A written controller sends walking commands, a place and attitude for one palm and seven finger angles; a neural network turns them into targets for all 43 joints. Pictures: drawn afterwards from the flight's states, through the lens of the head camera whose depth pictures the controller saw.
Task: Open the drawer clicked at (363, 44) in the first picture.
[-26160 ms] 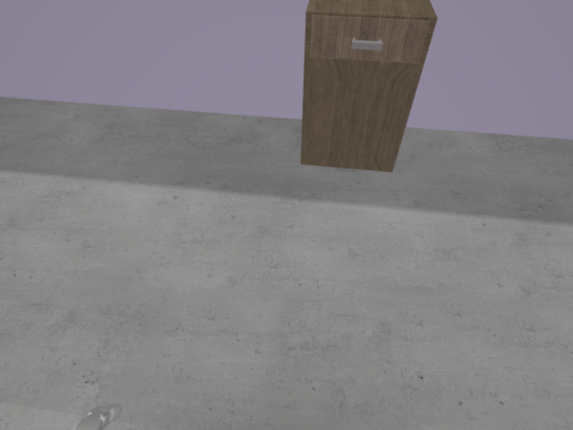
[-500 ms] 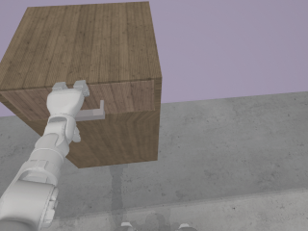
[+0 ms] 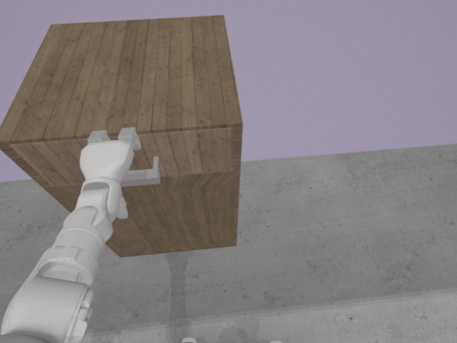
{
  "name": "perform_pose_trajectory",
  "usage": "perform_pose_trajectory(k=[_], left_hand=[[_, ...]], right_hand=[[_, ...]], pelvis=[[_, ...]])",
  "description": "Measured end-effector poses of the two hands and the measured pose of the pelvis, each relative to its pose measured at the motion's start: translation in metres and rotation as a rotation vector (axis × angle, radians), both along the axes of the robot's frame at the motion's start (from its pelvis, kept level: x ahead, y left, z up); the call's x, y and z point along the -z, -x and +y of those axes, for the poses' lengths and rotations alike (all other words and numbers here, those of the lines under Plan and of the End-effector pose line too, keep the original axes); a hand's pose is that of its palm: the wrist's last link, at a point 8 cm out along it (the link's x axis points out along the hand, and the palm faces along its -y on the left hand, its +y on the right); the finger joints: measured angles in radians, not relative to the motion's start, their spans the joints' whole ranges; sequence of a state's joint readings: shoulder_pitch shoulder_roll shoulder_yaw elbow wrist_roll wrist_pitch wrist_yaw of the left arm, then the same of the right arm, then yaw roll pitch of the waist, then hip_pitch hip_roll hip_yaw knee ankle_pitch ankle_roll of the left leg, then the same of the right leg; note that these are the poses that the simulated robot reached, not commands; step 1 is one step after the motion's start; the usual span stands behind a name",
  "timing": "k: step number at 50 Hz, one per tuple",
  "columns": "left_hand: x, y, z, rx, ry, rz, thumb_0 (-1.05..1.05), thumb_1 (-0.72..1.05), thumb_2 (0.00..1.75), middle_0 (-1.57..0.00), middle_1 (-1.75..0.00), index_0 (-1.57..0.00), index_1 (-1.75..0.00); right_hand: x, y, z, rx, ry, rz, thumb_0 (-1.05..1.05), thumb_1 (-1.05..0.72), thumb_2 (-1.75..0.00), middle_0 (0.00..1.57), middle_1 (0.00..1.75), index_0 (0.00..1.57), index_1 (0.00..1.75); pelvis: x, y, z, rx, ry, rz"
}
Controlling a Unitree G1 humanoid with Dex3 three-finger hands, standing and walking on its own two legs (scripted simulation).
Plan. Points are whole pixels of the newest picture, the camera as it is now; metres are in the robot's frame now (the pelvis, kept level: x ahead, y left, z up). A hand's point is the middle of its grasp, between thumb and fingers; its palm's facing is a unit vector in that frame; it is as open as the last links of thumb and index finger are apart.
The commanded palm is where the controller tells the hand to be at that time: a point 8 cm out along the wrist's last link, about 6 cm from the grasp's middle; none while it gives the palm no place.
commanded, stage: re-aim the fingers above the handle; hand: left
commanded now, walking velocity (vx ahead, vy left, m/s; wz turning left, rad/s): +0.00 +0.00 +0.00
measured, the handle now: (132, 170) +0.48 +0.22 -0.06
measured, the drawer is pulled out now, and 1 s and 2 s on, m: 0.00 0.00 0.00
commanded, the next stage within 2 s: lower the fingers behind the handle in 0.60 s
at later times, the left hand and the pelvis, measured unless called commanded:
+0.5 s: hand (119, 173) +0.43 +0.21 +0.01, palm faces -0.02 -0.01 -1.00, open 13.8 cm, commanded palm +0.41 +0.22 +0.06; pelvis +0.00 -0.01 +0.00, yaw +0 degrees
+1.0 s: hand (121, 179) +0.43 +0.22 -0.01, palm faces -0.06 -0.01 -1.00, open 13.8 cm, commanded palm +0.42 +0.22 +0.04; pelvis +0.00 -0.01 -0.01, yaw +0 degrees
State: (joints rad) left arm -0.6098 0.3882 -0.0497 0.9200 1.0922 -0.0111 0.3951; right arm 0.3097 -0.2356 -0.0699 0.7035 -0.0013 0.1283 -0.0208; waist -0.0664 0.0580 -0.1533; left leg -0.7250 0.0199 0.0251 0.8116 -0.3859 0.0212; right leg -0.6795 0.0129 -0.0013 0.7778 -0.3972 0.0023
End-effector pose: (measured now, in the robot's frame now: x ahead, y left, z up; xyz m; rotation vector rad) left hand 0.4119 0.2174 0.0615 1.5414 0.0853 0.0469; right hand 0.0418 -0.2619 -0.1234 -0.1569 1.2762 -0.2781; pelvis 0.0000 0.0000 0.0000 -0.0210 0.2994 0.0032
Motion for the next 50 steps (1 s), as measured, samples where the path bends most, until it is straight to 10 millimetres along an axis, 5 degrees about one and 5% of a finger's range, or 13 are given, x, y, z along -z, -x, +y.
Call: perform_pose_trajectory(k=[27, 50], left_hand=[[-0.004, 0.0, -0.001, -0.015, -0.026, -0.004, 0.0, -0.49, 0.3, -0.31, -1.2, -0.32, -1.21], [0.021, -0.003, 0.0, -0.026, -0.021, 0.039, 0.0, -0.49, 0.3, -0.32, -1.22, -0.32, -1.21]], right_hand=[[0.001, -0.004, -0.015, -0.007, 0.016, -0.012, 0.0, -0.91, -0.9, 0.2, 0.3, 0.21, 0.3], [0.008, 0.013, -0.011, 0.007, 0.011, 0.036, 0.0, -0.91, -0.9, 0.2, 0.3, 0.21, 0.3]], pelvis=[[0.001, 0.003, -0.011, -0.006, -0.008, 0.001], [0.008, 0.004, -0.007, 0.002, -0.004, 0.039]])
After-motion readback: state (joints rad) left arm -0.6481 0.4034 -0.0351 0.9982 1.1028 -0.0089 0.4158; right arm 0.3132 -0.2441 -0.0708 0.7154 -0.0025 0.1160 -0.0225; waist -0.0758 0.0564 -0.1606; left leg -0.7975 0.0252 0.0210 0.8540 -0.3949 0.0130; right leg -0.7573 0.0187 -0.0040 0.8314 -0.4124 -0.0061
